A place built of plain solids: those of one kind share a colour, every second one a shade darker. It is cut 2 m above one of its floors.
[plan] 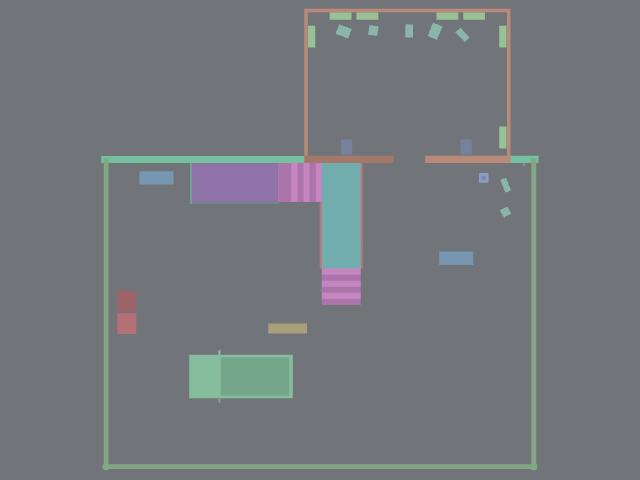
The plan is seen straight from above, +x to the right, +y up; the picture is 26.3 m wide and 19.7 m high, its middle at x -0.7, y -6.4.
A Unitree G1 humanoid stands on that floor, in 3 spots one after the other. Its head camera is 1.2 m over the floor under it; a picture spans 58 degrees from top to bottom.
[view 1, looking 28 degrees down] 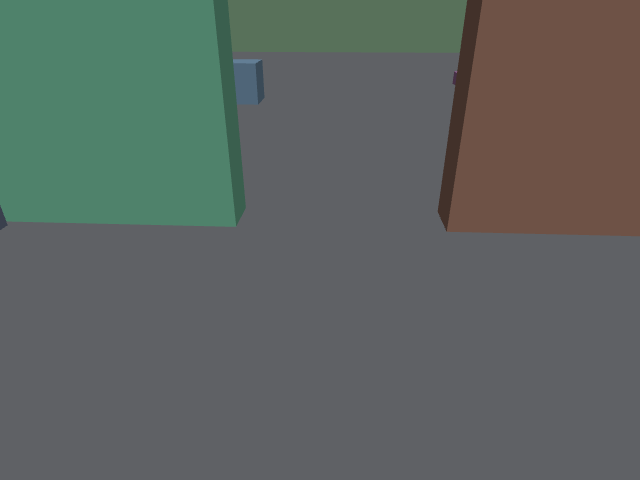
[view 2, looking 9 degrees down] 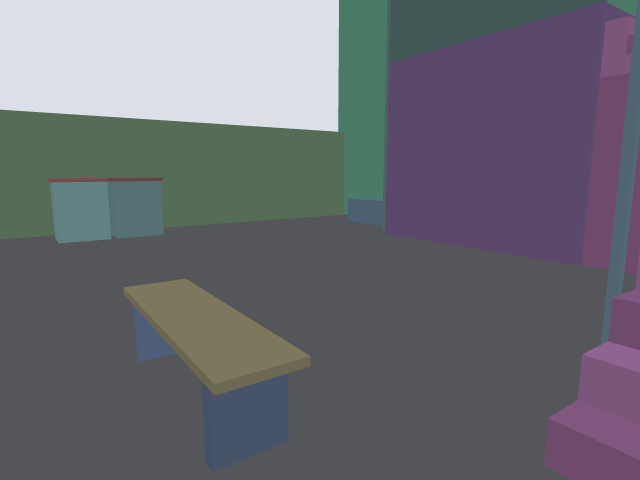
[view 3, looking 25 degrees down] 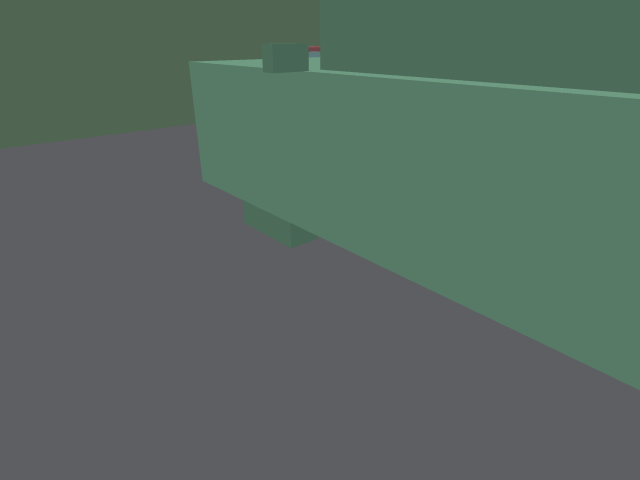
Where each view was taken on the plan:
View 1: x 2.97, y -0.54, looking -87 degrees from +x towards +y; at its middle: ground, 2.56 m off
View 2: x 0.17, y -10.76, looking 145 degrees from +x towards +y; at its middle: ground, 7.67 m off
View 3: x -2.98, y -14.35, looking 139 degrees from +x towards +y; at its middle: ground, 2.84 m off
